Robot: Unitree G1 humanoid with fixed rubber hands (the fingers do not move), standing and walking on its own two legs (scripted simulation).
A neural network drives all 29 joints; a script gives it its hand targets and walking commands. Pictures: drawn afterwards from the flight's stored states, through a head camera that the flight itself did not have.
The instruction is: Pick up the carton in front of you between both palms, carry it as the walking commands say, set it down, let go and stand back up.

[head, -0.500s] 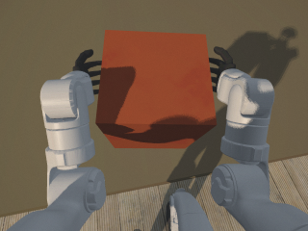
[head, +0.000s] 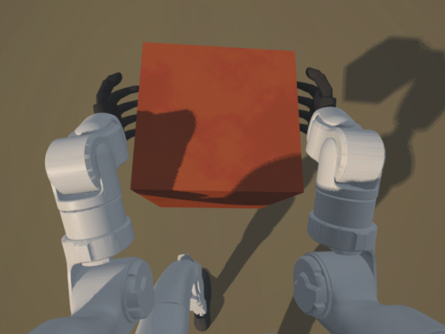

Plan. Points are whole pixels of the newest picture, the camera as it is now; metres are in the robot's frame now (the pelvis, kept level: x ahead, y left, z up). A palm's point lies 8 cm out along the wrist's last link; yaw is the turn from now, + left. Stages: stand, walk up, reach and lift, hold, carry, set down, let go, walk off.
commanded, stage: carry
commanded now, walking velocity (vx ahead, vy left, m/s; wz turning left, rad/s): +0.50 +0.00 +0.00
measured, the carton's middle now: (214, 144) +0.40 +0.02 +0.05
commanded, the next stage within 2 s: none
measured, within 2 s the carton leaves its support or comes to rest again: neither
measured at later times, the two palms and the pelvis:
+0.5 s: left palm out of the picture +0.72 +0.13 +0.27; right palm out of the picture +0.73 -0.16 +0.28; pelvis +0.34 -0.02 +0.08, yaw -1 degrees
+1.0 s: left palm out of the picture +0.95 +0.16 +0.16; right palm out of the picture +0.94 -0.13 +0.16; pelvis +0.63 +0.03 +0.10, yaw -2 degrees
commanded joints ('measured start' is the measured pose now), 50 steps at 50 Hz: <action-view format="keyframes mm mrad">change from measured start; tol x32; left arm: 1 -783 -966 -777 -28 -449 3 -298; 16 -746 -768 -523 226 -158 24 -193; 31 -1015 -1220 -510 356 -482 44 -312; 50 -278 -1195 -846 -161 -333 -124 -293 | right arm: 1 -605 885 698 3 432 1 194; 24 -956 958 404 375 541 121 269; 50 -197 1151 770 -156 459 -72 284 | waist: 1 -171 409 -1099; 21 31 -217 -796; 50 -61 124 -700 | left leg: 1 1240 353 -864 -459 788 320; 6 1130 241 -550 -439 462 137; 17 779 171 -152 -413 770 5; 21 141 -56 -146 299 -359 -99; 23 40 19 -207 350 -241 -80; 39 281 12 16 -547 217 -115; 42 775 28 47 -687 317 -71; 45 1390 459 -608 -606 567 197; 50 1168 354 -304 -680 553 39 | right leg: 1 -420 222 189 1021 -78 9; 7 -798 86 97 808 -124 -46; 18 6 125 -115 -271 421 -60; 22 442 -321 656 -281 241 -296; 41 320 -98 -69 -152 939 -30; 45 -550 100 3 486 -216 59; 50 -539 -5 26 198 -73 57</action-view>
